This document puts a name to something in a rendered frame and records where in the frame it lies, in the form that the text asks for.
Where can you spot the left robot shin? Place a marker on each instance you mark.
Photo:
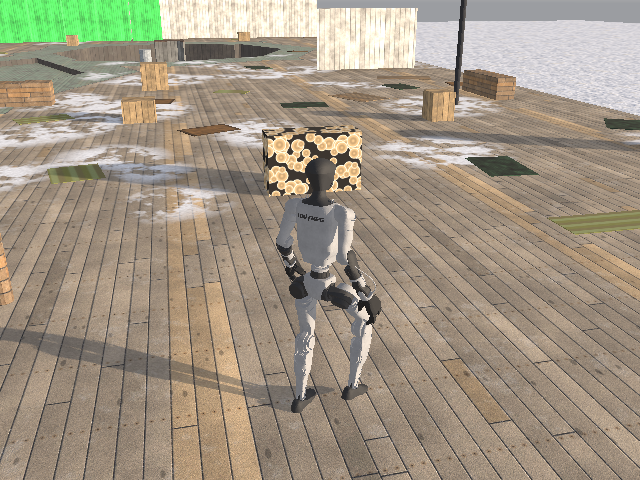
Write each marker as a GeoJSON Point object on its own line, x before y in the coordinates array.
{"type": "Point", "coordinates": [302, 367]}

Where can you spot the robot right forearm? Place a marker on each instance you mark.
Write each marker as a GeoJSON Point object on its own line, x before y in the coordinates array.
{"type": "Point", "coordinates": [356, 277]}

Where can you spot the right robot thigh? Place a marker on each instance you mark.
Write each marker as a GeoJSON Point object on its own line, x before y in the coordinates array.
{"type": "Point", "coordinates": [345, 297]}

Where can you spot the right robot upper arm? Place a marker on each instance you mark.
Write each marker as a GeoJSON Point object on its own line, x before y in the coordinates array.
{"type": "Point", "coordinates": [345, 218]}

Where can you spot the robot left hand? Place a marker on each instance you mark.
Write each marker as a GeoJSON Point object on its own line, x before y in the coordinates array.
{"type": "Point", "coordinates": [296, 268]}

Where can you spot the left robot upper arm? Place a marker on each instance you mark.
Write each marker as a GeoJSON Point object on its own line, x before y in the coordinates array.
{"type": "Point", "coordinates": [284, 238]}

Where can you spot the robot left forearm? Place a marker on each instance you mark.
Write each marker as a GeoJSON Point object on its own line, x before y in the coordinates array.
{"type": "Point", "coordinates": [287, 255]}

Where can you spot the robot right hand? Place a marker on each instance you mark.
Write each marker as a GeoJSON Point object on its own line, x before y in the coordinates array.
{"type": "Point", "coordinates": [373, 307]}

